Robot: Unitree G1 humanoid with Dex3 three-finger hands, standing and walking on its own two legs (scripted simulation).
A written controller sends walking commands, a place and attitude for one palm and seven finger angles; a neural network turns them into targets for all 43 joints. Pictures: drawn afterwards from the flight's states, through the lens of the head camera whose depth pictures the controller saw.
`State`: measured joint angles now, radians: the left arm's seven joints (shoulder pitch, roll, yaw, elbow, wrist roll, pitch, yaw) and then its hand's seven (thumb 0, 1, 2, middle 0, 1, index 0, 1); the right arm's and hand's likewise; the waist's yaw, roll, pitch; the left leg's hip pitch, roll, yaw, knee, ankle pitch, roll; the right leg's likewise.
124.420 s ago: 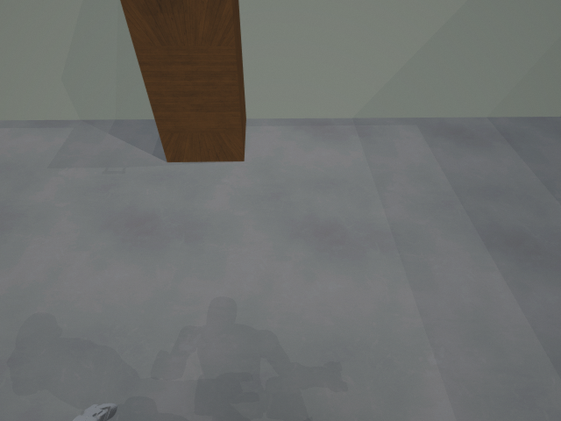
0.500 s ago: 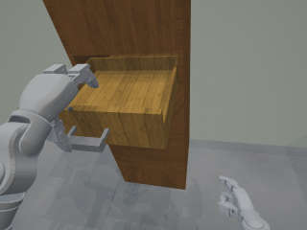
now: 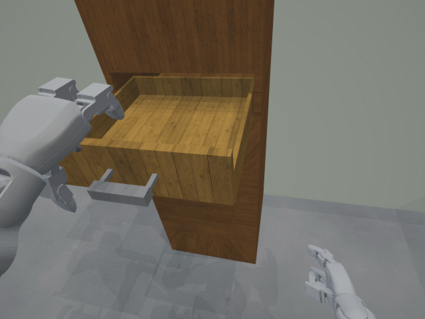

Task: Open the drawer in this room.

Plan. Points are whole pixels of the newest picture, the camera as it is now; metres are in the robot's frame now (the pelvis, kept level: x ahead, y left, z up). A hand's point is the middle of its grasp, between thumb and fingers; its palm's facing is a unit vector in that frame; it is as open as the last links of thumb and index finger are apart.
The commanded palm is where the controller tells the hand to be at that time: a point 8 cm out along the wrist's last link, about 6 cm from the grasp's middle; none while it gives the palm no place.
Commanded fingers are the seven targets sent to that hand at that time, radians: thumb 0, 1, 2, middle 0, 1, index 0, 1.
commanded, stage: draw the hand back to the body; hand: left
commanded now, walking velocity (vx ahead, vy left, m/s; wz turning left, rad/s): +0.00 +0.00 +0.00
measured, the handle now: (125, 184) +0.29 +0.22 +0.14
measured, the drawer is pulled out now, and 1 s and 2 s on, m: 0.30 0.30 0.30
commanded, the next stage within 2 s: step back with the hand held close in 1.00 s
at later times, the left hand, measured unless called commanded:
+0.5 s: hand (45, 98) +0.23 +0.22 +0.35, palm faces +0.54 -0.80 -0.27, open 11.4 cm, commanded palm +0.19 +0.27 +0.33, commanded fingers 0.00 0.41 0.69 -0.23 -0.62 -0.23 -0.62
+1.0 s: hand (51, 99) +0.25 +0.23 +0.34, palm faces +0.59 -0.76 -0.25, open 7.6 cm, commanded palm +0.20 +0.27 +0.33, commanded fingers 0.00 0.90 0.90 -0.20 -0.30 -0.20 -0.30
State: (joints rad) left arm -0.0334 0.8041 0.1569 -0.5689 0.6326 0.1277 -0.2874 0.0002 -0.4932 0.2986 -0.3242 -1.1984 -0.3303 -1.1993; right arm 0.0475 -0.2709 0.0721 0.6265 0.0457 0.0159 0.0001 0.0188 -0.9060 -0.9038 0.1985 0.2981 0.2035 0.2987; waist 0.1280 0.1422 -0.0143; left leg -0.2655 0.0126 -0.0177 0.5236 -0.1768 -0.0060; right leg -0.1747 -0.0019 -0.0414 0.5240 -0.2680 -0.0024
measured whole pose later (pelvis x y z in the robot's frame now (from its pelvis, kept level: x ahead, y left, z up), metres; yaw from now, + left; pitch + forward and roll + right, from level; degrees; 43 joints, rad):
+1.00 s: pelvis +0.06 -0.01 +0.01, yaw -2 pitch -4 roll -1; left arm 0.10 0.41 0.56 -0.62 -0.10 -0.13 0.10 0.00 0.83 0.87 -0.21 -0.34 -0.22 -0.34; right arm 0.13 -0.21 0.02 0.67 0.01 -0.10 -0.04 0.02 -0.90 -0.90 0.20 0.30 0.21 0.30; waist 0.08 0.07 0.01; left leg -0.15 0.03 0.01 0.44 -0.23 -0.01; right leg -0.04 0.02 -0.01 0.38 -0.27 -0.01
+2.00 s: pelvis -0.15 +0.05 -0.01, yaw -2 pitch -2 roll -3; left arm 0.02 0.50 0.64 -0.68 -0.04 -0.22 0.14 0.00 0.89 0.90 -0.20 -0.30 -0.21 -0.30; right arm 0.19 -0.21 0.00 0.61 0.00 -0.10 -0.03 0.02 -0.90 -0.90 0.20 0.30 0.21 0.30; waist -0.02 0.04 0.07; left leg -0.44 0.05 0.04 0.69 -0.21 0.05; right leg -0.56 0.03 0.02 1.01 -0.44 0.01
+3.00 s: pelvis -0.27 +0.03 +0.01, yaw -6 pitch +0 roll +1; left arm 0.18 0.53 0.65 -0.49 -0.06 -0.20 0.14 0.00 0.89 0.90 -0.20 -0.30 -0.21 -0.30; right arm 0.23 -0.23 0.03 0.64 0.03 -0.08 -0.02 0.02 -0.90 -0.90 0.20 0.30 0.21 0.30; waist -0.02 0.07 -0.03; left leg -0.34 0.03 0.02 0.71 -0.36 0.01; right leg -0.24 0.02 -0.08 0.47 -0.24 -0.06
